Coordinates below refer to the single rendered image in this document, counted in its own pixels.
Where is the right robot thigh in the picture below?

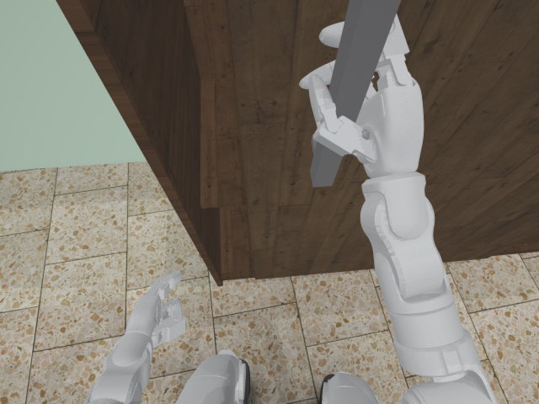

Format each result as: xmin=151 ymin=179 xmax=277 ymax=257
xmin=322 ymin=373 xmax=379 ymax=404

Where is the left robot forearm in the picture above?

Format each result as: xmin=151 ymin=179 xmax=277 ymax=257
xmin=83 ymin=332 xmax=153 ymax=404

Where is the handle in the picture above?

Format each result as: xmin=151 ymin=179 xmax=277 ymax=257
xmin=310 ymin=0 xmax=401 ymax=187

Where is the robot right hand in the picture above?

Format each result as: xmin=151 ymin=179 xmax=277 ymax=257
xmin=299 ymin=14 xmax=424 ymax=178

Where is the right robot forearm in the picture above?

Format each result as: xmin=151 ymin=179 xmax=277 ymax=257
xmin=360 ymin=172 xmax=498 ymax=404

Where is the left robot thigh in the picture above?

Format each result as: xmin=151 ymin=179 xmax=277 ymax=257
xmin=175 ymin=354 xmax=246 ymax=404

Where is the robot thigh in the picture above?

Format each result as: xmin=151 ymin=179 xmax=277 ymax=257
xmin=322 ymin=373 xmax=379 ymax=404
xmin=175 ymin=354 xmax=246 ymax=404

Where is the robot left hand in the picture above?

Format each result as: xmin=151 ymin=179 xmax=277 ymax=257
xmin=125 ymin=272 xmax=186 ymax=349

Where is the robot right upper arm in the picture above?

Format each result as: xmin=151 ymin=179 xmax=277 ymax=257
xmin=402 ymin=374 xmax=493 ymax=404

